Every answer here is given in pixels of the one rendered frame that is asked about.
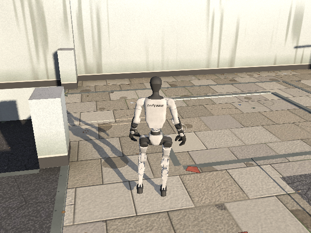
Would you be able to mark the robot left upper arm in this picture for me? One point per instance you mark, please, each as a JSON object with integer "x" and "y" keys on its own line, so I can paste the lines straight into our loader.
{"x": 138, "y": 109}

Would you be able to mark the right robot shin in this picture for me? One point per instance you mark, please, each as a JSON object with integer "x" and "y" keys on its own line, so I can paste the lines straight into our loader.
{"x": 164, "y": 175}

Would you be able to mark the robot torso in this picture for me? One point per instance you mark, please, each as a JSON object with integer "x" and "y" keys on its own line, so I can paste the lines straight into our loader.
{"x": 155, "y": 116}

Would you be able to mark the left robot forearm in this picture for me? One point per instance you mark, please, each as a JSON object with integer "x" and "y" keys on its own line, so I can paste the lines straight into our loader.
{"x": 133, "y": 127}

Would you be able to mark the robot right hand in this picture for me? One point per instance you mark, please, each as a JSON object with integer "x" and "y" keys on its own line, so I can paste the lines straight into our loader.
{"x": 181, "y": 138}

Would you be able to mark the right robot forearm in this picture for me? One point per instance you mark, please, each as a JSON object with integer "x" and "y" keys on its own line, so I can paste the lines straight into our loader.
{"x": 179, "y": 128}

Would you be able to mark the robot right upper arm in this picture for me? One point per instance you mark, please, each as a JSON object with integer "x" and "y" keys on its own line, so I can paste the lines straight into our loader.
{"x": 173, "y": 110}

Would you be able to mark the robot left hand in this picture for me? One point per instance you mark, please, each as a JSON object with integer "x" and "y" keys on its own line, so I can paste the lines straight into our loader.
{"x": 135, "y": 134}

